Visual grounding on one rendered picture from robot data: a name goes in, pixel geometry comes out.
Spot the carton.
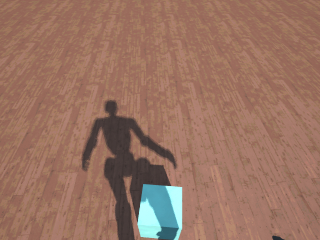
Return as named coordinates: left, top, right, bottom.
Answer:
left=137, top=184, right=182, bottom=240

